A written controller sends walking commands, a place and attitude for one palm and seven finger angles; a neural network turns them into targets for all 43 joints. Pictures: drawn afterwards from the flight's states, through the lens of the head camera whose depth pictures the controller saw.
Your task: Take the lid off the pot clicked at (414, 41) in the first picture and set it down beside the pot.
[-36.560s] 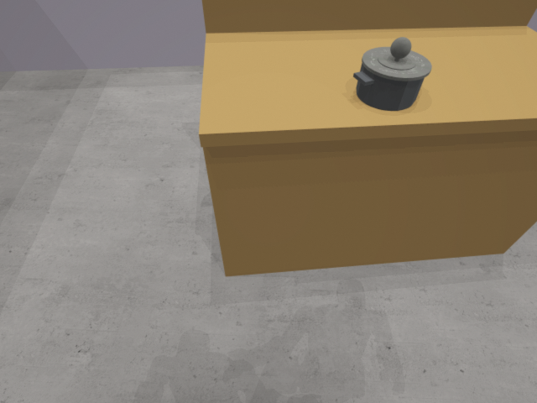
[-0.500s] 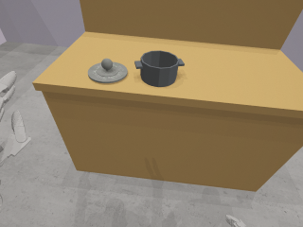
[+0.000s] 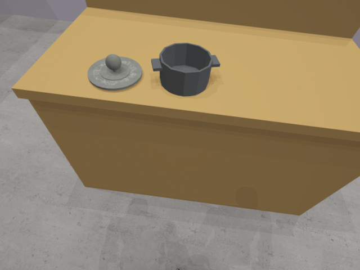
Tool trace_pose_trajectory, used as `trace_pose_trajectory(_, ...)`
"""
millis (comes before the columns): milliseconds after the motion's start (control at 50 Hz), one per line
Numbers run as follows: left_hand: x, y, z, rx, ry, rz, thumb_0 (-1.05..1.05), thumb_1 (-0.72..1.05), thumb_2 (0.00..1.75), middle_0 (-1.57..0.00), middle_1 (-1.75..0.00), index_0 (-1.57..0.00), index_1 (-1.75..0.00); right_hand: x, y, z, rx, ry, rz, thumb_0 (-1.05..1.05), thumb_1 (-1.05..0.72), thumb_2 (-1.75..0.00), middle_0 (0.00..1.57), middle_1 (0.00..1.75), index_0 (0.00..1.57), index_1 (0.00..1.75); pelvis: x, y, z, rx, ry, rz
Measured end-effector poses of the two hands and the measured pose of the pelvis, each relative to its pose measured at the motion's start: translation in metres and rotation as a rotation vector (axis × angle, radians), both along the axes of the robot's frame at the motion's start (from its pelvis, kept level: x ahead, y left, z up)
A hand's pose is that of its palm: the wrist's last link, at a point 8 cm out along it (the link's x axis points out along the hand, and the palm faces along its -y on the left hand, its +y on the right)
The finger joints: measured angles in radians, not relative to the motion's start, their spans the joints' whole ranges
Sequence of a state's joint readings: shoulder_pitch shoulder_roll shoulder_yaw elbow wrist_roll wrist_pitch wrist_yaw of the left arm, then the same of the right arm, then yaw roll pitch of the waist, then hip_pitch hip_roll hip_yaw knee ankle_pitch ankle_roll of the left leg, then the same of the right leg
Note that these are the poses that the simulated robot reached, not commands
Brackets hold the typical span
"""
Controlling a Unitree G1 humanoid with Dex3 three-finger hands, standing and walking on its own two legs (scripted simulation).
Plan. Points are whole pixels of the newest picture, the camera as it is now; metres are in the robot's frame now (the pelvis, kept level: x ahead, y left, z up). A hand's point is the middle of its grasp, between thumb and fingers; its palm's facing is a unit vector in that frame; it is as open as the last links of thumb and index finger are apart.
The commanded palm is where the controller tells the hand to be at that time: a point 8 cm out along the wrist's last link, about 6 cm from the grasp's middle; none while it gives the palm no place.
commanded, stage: stop stepping back and stand still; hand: left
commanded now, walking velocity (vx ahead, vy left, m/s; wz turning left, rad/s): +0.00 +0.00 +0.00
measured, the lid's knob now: (113, 62) +0.69 +0.23 +0.05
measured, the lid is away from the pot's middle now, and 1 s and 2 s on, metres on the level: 0.23 0.23 0.23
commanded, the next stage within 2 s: let the arm hang, fingers relaxed in 0.32 s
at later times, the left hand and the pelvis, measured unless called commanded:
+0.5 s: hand out of the picture +0.08 +0.17 -0.17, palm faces +0.01 -0.98 -0.19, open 7.3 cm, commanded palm none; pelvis +0.03 +0.00 +0.00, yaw -1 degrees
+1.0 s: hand out of the picture +0.05 +0.18 -0.17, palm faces +0.00 -0.98 -0.19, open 7.3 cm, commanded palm none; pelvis +0.02 +0.01 +0.01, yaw -2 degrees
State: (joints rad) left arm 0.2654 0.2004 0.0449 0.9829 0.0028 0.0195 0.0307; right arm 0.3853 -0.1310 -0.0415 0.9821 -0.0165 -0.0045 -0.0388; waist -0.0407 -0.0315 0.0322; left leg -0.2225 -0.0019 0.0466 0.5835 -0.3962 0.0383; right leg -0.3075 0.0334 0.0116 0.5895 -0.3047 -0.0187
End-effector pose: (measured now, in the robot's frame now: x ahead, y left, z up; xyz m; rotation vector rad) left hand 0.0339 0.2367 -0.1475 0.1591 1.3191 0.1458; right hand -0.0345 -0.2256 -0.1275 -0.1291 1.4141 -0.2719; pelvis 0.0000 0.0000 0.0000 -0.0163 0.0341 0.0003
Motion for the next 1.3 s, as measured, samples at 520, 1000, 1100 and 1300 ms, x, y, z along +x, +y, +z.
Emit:
trace_pose_trajectory(520,0.042,-0.014,0.006,-0.005,-0.03,-0.01,0.0,0.93,0.9,-0.2,-0.3,-0.2,-0.3,0.045,0.01,-0.009,0.037,-0.029,-0.018,0.0,-0.91,-0.9,0.2,0.3,0.2,0.3,0.028,0.0,0.004,0.0,-0.032,-0.024)
trace_pose_trajectory(1000,0.012,-0.007,0.004,-0.007,0.054,-0.003,0.01,0.93,0.9,-0.2,-0.3,-0.2,-0.3,0.023,0.028,-0.007,0.056,0.019,-0.04,0.0,-0.91,-0.9,0.2,0.3,0.2,0.3,0.024,0.007,0.006,-0.002,-0.033,-0.034)
trace_pose_trajectory(1100,0.009,-0.006,0.004,-0.006,0.057,-0.002,0.01,0.93,0.9,-0.2,-0.3,-0.2,-0.3,0.021,0.031,-0.008,0.061,0.02,-0.04,0.0,-0.91,-0.9,0.2,0.3,0.2,0.3,0.023,0.008,0.006,0.0,-0.035,-0.033)
trace_pose_trajectory(1300,0.005,-0.005,0.005,-0.004,0.057,0.0,0.01,0.94,0.9,-0.2,-0.3,-0.2,-0.3,0.019,0.033,-0.009,0.067,0.018,-0.04,0.0,-0.91,-0.9,0.2,0.3,0.2,0.3,0.02,0.01,0.006,0.001,-0.038,-0.033)
